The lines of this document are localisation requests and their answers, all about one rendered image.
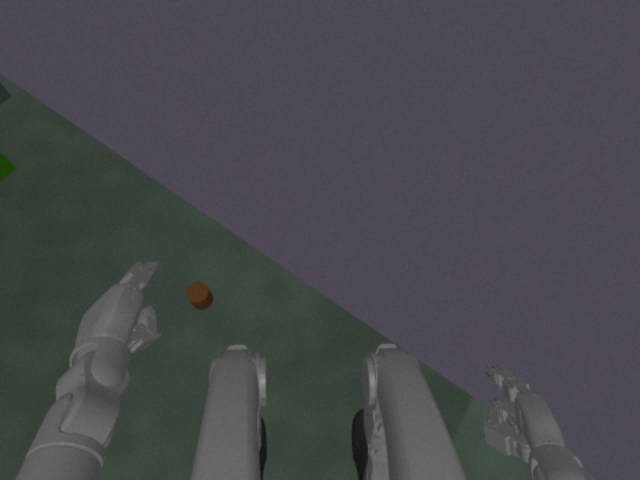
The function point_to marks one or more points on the right robot hand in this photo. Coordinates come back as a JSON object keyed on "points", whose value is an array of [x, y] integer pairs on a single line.
{"points": [[518, 430]]}

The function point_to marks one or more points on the left robot arm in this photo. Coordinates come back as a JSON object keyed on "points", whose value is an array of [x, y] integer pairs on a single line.
{"points": [[74, 437]]}

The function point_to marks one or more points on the right robot foot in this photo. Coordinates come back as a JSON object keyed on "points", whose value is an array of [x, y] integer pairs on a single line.
{"points": [[359, 445]]}

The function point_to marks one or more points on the right robot arm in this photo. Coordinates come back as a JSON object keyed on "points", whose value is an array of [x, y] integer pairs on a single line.
{"points": [[555, 462]]}

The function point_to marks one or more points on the left robot hand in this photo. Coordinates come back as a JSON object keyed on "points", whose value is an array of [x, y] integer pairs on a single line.
{"points": [[114, 314]]}

